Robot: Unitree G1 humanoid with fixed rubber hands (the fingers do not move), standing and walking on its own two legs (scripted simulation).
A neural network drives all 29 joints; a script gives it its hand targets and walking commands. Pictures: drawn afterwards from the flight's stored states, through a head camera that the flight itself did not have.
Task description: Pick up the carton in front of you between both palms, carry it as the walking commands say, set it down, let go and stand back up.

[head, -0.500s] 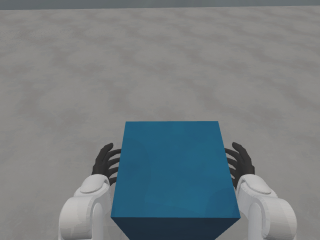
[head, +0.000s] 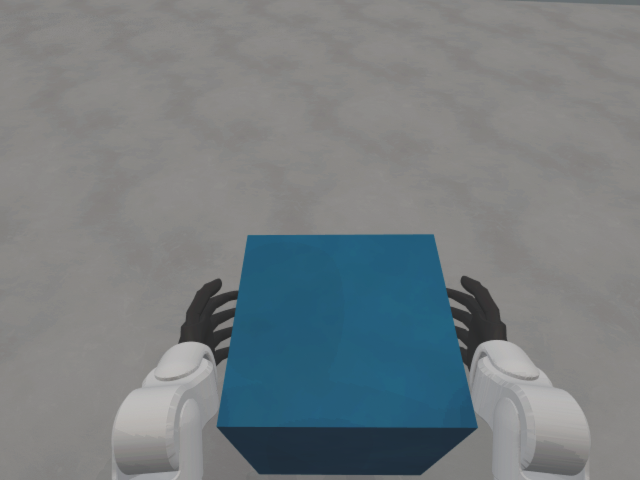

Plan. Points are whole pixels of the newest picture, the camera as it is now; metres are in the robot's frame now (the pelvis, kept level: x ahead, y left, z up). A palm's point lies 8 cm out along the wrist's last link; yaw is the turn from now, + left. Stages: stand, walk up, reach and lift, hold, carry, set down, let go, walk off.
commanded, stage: carry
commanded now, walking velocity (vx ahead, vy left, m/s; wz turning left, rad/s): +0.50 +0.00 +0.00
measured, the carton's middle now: (339, 363) +0.26 -0.01 +0.02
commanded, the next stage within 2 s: none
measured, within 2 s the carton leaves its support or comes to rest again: neither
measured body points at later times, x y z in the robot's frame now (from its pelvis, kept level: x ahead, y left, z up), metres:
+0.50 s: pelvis +0.34 -0.05 +0.01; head +0.34 -0.06 +0.46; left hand +0.58 +0.12 +0.10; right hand +0.61 -0.18 +0.09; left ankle +0.13 +0.05 -0.65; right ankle +0.43 -0.12 -0.72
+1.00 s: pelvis +0.68 +0.01 +0.00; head +0.69 +0.02 +0.45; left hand +0.93 +0.17 +0.08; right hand +0.94 -0.13 +0.09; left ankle +0.77 +0.10 -0.72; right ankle +0.46 -0.12 -0.66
